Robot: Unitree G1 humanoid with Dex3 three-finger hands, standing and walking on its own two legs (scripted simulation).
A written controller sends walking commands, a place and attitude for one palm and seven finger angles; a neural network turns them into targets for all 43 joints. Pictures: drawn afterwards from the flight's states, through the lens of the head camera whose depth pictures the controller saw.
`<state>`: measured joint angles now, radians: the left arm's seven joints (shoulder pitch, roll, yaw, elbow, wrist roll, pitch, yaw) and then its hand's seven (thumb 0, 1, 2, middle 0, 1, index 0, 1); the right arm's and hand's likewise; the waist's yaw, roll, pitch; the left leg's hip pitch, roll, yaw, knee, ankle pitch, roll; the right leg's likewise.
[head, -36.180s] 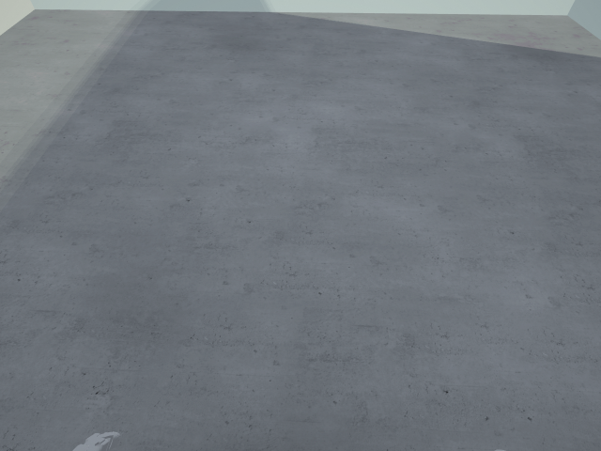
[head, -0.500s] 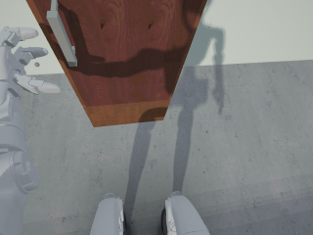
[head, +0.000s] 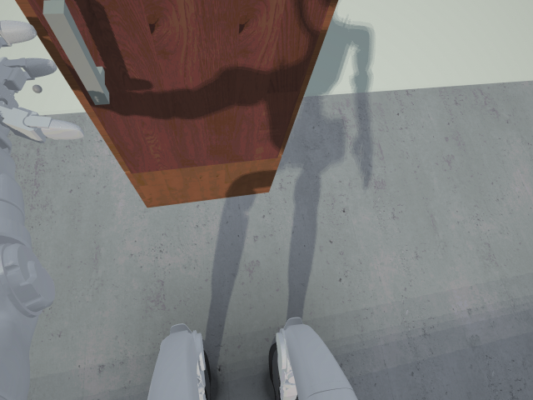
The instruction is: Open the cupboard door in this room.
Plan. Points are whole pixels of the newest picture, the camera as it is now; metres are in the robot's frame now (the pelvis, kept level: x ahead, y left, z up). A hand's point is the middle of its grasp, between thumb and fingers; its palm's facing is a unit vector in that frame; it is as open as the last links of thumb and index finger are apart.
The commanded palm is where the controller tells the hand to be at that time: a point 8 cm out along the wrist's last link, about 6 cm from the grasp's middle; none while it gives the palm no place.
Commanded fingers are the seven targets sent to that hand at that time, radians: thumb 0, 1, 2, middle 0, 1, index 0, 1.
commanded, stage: move the hooked fingers beside the handle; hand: left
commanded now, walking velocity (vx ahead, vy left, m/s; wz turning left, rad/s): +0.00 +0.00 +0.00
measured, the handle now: (82, 48) +0.58 +0.21 +0.07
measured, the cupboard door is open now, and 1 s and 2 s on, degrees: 0 0 0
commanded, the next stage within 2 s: slide the fingers in behind the handle in 0.46 s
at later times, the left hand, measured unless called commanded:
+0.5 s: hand (30, 93) +0.52 +0.26 +0.06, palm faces +0.10 -0.99 -0.01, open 14.0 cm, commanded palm +0.50 +0.29 +0.06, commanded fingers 0.00 -0.50 0.30 -0.30 -1.20 -0.30 -1.20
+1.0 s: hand (58, 89) +0.52 +0.23 +0.06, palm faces +0.09 -1.00 +0.00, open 14.0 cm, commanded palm +0.50 +0.26 +0.06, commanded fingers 0.00 -0.50 0.30 -0.30 -1.20 -0.30 -1.20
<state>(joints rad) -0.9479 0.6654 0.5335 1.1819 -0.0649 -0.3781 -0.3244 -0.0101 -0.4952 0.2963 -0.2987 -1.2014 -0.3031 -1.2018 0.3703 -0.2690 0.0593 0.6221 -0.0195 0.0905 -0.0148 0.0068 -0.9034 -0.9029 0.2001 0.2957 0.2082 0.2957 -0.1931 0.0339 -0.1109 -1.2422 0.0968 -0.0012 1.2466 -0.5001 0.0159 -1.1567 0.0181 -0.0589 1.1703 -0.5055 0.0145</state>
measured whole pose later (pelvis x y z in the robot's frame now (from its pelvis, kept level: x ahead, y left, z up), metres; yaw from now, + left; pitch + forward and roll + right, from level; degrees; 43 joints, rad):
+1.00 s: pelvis +0.00 +0.01 +0.00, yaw +0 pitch +27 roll -5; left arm -0.94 0.58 0.48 1.18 -0.06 -0.40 -0.25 -0.01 -0.50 0.30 -0.30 -1.20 -0.30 -1.20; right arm 0.36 -0.26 0.05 0.62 -0.03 0.09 0.00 0.01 -0.90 -0.90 0.20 0.30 0.21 0.30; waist -0.20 0.04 -0.13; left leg -1.23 0.09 0.00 1.25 -0.50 0.02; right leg -1.14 0.01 -0.06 1.17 -0.51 0.02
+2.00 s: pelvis +0.00 -0.01 +0.00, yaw +1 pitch +27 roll -4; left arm -0.96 0.46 0.40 1.20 -0.04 -0.46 -0.10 -0.01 -0.50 0.30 -0.30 -1.20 -0.28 -1.20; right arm 0.37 -0.26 0.03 0.63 -0.05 0.10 0.03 0.01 -0.91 -0.90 0.20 0.30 0.21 0.30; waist -0.19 0.05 -0.13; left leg -1.21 0.08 0.00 1.23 -0.50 0.01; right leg -1.13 0.01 -0.06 1.18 -0.52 0.01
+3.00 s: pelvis +0.01 +0.00 +0.00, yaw +2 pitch +27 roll -4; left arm -0.95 0.43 0.36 1.19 -0.05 -0.47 -0.07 0.01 0.77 0.83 -0.37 -1.35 -0.35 -1.34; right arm 0.36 -0.26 0.02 0.65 -0.05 0.10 0.03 0.01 -0.91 -0.90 0.20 0.30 0.21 0.30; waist -0.18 0.05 -0.14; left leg -1.20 0.07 -0.01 1.23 -0.51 0.01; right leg -1.11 0.00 -0.06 1.17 -0.53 0.01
